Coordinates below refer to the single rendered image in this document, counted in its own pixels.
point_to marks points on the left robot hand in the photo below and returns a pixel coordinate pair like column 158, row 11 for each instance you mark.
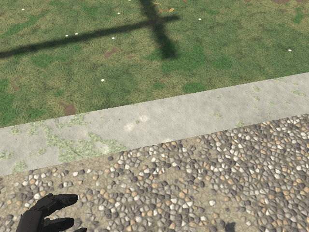
column 33, row 219

